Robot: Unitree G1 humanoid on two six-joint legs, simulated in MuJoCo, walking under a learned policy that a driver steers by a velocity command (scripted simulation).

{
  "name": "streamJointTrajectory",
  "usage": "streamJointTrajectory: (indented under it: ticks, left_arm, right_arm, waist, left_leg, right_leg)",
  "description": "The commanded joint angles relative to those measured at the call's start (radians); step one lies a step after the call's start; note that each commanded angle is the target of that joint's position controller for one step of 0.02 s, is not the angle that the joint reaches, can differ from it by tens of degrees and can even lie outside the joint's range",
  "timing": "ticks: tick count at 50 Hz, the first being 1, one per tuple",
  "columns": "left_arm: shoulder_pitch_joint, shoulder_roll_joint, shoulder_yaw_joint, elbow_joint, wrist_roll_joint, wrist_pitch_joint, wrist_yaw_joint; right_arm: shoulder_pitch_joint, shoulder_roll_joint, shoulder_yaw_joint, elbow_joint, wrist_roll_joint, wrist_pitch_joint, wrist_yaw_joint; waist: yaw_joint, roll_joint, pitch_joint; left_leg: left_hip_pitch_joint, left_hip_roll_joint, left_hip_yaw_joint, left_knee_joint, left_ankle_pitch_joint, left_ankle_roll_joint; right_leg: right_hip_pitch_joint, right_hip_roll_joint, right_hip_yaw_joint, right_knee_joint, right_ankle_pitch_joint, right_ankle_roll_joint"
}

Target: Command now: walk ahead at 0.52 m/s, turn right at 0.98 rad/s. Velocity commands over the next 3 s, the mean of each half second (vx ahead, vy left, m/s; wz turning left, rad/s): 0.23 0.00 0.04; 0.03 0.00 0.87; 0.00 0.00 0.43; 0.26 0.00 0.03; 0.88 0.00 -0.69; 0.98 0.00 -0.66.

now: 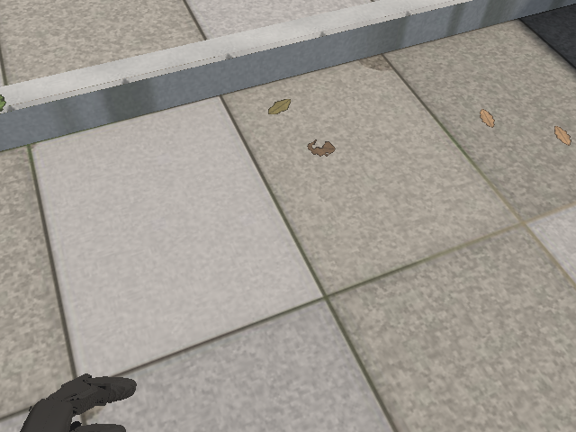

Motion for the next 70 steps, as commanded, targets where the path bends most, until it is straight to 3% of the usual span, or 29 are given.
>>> streamJointTrajectory:
  ticks: [1,2,3,5,7,9,13,16,20,22,23,24,25,26,28,30,32,36,42,48,49,50,51,52,54,57,61,67,70]
  left_arm:
    - [0.420,0.318,0.124,0.014,-0.011,0.033,0.047]
    - [0.347,0.281,0.114,0.024,-0.027,0.034,0.060]
    - [0.277,0.198,0.088,0.031,-0.029,0.030,0.067]
    - [0.210,0.095,0.047,0.028,-0.034,0.007,0.072]
    - [0.222,0.088,0.036,0.063,-0.023,-0.022,0.059]
    - [0.229,0.071,0.024,0.101,-0.009,-0.040,0.051]
    - [0.213,0.041,0.009,0.135,-0.012,-0.044,0.055]
    - [0.239,0.048,0.011,0.148,-0.014,-0.024,0.077]
    - [0.246,0.073,0.024,0.143,-0.013,0.009,0.099]
    - [0.230,0.085,0.031,0.133,-0.018,0.019,0.106]
    - [0.208,0.096,0.036,0.125,-0.021,0.022,0.108]
    - [0.190,0.108,0.041,0.093,-0.017,0.021,0.107]
    - [0.198,0.018,0.022,0.035,-0.020,0.034,0.093]
    - [0.231,0.003,0.005,0.046,0.009,0.045,0.090]
    - [0.147,0.049,0.014,0.041,-0.007,0.040,0.088]
    - [0.136,0.061,0.018,0.033,0.004,0.046,0.088]
    - [0.145,0.042,0.011,0.032,0.001,0.061,0.082]
    - [0.097,0.045,0.008,0.008,-0.011,0.070,0.086]
    - [0.055,0.074,0.012,-0.006,-0.020,0.049,0.094]
    - [0.149,0.102,0.017,0.010,-0.035,0.021,0.111]
    - [0.186,0.117,0.023,0.018,-0.031,0.015,0.122]
    - [0.167,0.190,0.037,0.002,-0.023,0.016,0.133]
    - [0.094,0.258,0.044,-0.039,-0.013,0.025,0.128]
    - [0.096,0.203,0.035,-0.026,0.001,0.032,0.118]
    - [0.073,0.114,0.014,-0.026,-0.010,0.035,0.104]
    - [0.122,0.107,0.013,-0.022,-0.010,0.031,0.101]
    - [0.233,0.131,0.029,0.021,-0.013,0.022,0.095]
    - [0.239,0.145,0.037,0.057,-0.010,0.032,0.074]
    - [0.254,0.134,0.034,0.089,-0.024,0.045,0.072]
  right_arm:
    - [-0.099,-0.187,-0.029,-0.222,0.008,-0.027,-0.010]
    - [-0.131,-0.166,-0.017,-0.238,0.009,-0.032,-0.008]
    - [-0.137,-0.151,-0.012,-0.224,-0.005,-0.024,-0.009]
    - [-0.072,-0.147,-0.011,-0.178,-0.035,0.023,-0.012]
    - [-0.060,-0.104,-0.002,-0.166,-0.028,0.053,-0.010]
    - [-0.061,-0.062,0.007,-0.153,-0.008,0.055,-0.004]
    - [-0.145,-0.059,0.002,-0.149,0.018,0.052,0.011]
    - [-0.225,-0.080,-0.008,-0.179,0.003,0.056,0.026]
    - [-0.225,-0.088,-0.022,-0.206,-0.019,0.068,0.043]
    - [-0.168,-0.084,-0.030,-0.205,-0.018,0.067,0.041]
    - [-0.090,-0.088,-0.037,-0.190,-0.018,0.060,0.036]
    - [0.013,-0.176,-0.064,-0.179,-0.018,0.050,0.023]
    - [0.013,-0.301,-0.100,-0.178,-0.008,0.059,0.015]
    - [0.016,-0.279,-0.102,-0.188,0.029,0.067,0.017]
    - [-0.133,-0.191,-0.083,-0.216,0.014,0.098,0.009]
    - [-0.202,-0.156,-0.075,-0.240,0.019,0.109,0.008]
    - [-0.176,-0.183,-0.086,-0.236,0.014,0.107,0.014]
    - [-0.158,-0.225,-0.107,-0.238,0.008,0.114,0.011]
    - [-0.175,-0.248,-0.120,-0.249,-0.004,0.121,0.017]
    - [-0.270,-0.245,-0.119,-0.265,-0.002,0.119,0.030]
    - [-0.286,-0.230,-0.112,-0.267,0.007,0.116,0.029]
    - [-0.212,-0.164,-0.096,-0.263,0.014,0.110,0.025]
    - [-0.187,-0.158,-0.097,-0.270,0.014,0.108,0.016]
    - [-0.234,-0.262,-0.117,-0.261,-0.027,0.105,0.016]
    - [-0.202,-0.232,-0.110,-0.232,-0.024,0.115,0.035]
    - [-0.190,-0.201,-0.091,-0.213,-0.002,0.131,0.053]
    - [-0.277,-0.169,-0.068,-0.223,0.004,0.138,0.044]
    - [-0.307,-0.126,-0.033,-0.200,0.017,0.138,0.028]
    - [-0.250,-0.111,-0.018,-0.159,0.004,0.116,0.013]
  waist:
    - [0.202,0.061,-0.568]
    - [0.140,0.098,-0.403]
    - [0.073,0.153,-0.248]
    - [-0.002,0.187,-0.128]
    - [-0.018,0.165,-0.140]
    - [-0.020,0.113,-0.163]
    - [0.028,0.003,-0.138]
    - [0.066,-0.015,-0.102]
    - [0.075,-0.021,-0.068]
    - [0.054,-0.028,-0.076]
    - [0.005,0.004,-0.106]
    - [-0.046,0.134,-0.166]
    - [0.004,0.365,-0.202]
    - [0.004,0.226,-0.292]
    - [0.037,0.055,-0.104]
    - [0.057,0.080,-0.101]
    - [0.047,0.082,-0.148]
    - [0.012,0.134,-0.150]
    - [-0.014,0.175,-0.137]
    - [0.044,0.202,-0.125]
    - [0.071,0.168,-0.120]
    - [0.026,-0.004,-0.158]
    - [0.019,-0.165,-0.150]
    - [0.027,-0.065,-0.103]
    - [0.001,-0.039,-0.084]
    - [0.020,-0.092,-0.096]
    - [0.075,-0.117,-0.105]
    - [0.081,-0.177,-0.125]
    - [0.033,-0.116,-0.119]
  left_leg:
    - [-0.843,-0.083,-0.262,0.797,-0.070,-0.011]
    - [-0.823,-0.036,-0.284,0.667,-0.018,-0.001]
    - [-0.783,0.018,-0.267,0.538,0.004,0.005]
    - [-0.603,0.050,-0.250,0.404,0.003,0.007]
    - [-0.479,0.049,-0.228,0.255,0.029,0.008]
    - [-0.453,0.032,-0.213,0.102,0.145,0.038]
    - [-0.478,-0.004,-0.195,-0.135,0.402,0.086]
    - [-0.537,-0.011,-0.171,-0.211,0.392,0.094]
    - [-0.541,-0.050,-0.138,-0.277,0.167,0.120]
    - [-0.477,-0.084,-0.129,-0.358,0.115,0.155]
    - [-0.371,-0.091,-0.159,-0.454,0.234,0.187]
    - [-0.198,0.031,-0.382,-0.503,0.694,0.259]
    - [-0.034,0.261,-0.783,-0.557,1.206,0.466]
    - [-0.038,0.273,-0.832,-0.602,1.036,0.486]
    - [-0.202,0.162,-0.667,-0.658,0.644,0.407]
    - [-0.241,0.059,-0.583,-0.671,0.568,0.329]
    - [-0.223,0.028,-0.575,-0.654,0.582,0.297]
    - [-0.204,0.001,-0.660,-0.670,0.359,0.263]
    - [-0.197,-0.021,-0.790,-0.664,0.236,0.239]
    - [-0.324,-0.074,-0.877,-0.630,0.260,0.168]
    - [-0.400,-0.122,-0.846,-0.597,0.140,0.122]
    - [-0.490,-0.215,-0.710,-0.440,-0.129,0.064]
    - [-0.620,-0.348,-0.431,-0.156,-0.187,0.030]
    - [-0.613,-0.246,-0.394,-0.013,-0.105,0.017]
    - [-0.557,-0.216,-0.372,0.130,-0.011,0.022]
    - [-0.583,-0.213,-0.319,0.209,0.003,0.008]
    - [-0.608,-0.202,-0.321,0.058,-0.030,-0.001]
    - [-0.350,-0.170,-0.217,-0.313,-0.065,0.035]
    - [-0.133,-0.139,-0.219,-0.719,0.255,0.076]
  right_leg:
    - [1.154,-0.419,0.759,-0.171,0.824,-0.333]
    - [0.942,-0.382,0.707,-0.258,0.667,-0.291]
    - [0.730,-0.348,0.609,-0.303,0.605,-0.235]
    - [0.415,-0.308,0.472,-0.349,0.753,-0.175]
    - [0.277,-0.279,0.369,-0.379,0.855,-0.151]
    - [0.296,-0.240,0.254,-0.387,0.928,-0.094]
    - [0.412,-0.202,0.090,-0.413,0.801,0.020]
    - [0.508,-0.243,0.056,-0.385,0.731,0.017]
    - [0.575,-0.313,0.056,-0.263,0.699,-0.002]
    - [0.575,-0.321,0.045,-0.133,0.746,0.016]
    - [0.530,-0.293,0.010,0.011,0.718,0.052]
    - [0.368,-0.193,-0.034,0.290,0.446,0.113]
    - [0.029,0.064,-0.004,0.572,-0.498,0.177]
    - [0.029,-0.006,0.210,0.642,-0.532,0.189]
    - [-0.031,-0.068,0.216,0.567,-0.362,0.203]
    - [0.007,-0.084,0.196,0.452,-0.272,0.223]
    - [0.038,-0.070,0.192,0.385,-0.247,0.239]
    - [0.017,-0.063,0.220,0.248,-0.224,0.249]
    - [0.058,-0.034,0.262,0.104,-0.215,0.220]
    - [0.349,0.002,0.267,-0.216,-0.182,0.175]
    - [0.463,-0.039,0.279,-0.366,-0.117,0.167]
    - [0.576,-0.241,0.453,-0.472,-0.221,0.122]
    - [0.554,-0.471,0.712,-0.535,-0.283,0.019]
    - [0.434,-0.459,0.655,-0.504,-0.134,-0.032]
    - [0.381,-0.340,0.441,-0.423,0.100,-0.014]
    - [0.445,-0.284,0.321,-0.373,0.333,-0.011]
    - [0.577,-0.306,0.321,-0.332,0.433,-0.030]
    - [0.499,-0.306,0.290,-0.300,0.446,-0.032]
    - [0.405,-0.279,0.260,-0.221,0.400,0.043]
Next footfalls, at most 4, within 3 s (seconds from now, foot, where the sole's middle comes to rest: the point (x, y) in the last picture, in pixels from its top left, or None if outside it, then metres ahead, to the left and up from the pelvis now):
0.48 left None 0.32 0.13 -0.73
1.00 right None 0.39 -0.03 -0.73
1.42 left None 0.25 0.13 -0.73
1.68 right None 0.39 -0.04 -0.73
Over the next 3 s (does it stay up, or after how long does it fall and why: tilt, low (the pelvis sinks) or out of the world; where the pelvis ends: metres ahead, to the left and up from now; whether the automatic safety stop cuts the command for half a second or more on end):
stays up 1.07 0.35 0.04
